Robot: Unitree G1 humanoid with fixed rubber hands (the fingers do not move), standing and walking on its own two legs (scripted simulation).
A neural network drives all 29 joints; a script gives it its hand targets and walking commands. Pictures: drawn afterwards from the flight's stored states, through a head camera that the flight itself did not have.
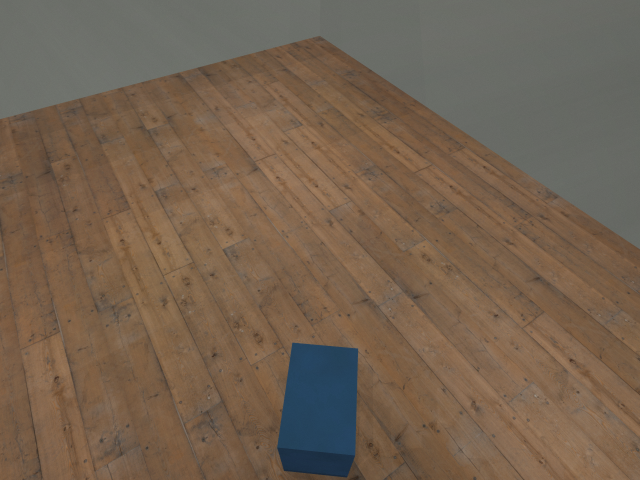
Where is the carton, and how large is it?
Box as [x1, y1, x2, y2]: [277, 343, 357, 476]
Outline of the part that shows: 292,343 277,445 284,470 346,476 354,457 357,348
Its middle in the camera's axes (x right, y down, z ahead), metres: +0.00 +0.46 +1.06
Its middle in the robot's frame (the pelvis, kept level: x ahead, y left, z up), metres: +0.41 +0.00 -0.64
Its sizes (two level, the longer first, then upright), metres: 0.257 0.177 0.273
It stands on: the floor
